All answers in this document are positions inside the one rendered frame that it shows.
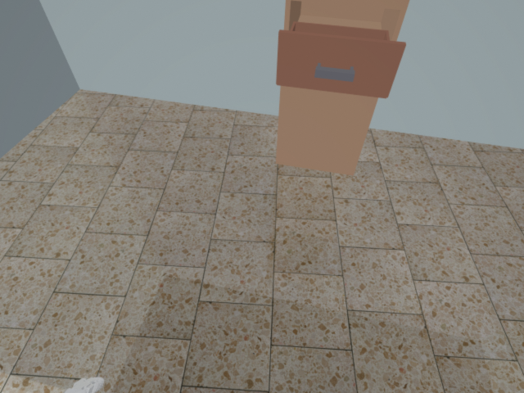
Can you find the drawer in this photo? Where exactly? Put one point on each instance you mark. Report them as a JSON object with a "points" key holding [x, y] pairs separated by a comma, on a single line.
{"points": [[374, 57]]}

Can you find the handle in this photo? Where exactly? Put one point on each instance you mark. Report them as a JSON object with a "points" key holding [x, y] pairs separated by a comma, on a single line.
{"points": [[334, 73]]}

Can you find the cabinet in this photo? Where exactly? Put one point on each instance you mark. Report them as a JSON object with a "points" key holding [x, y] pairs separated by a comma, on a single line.
{"points": [[325, 130]]}

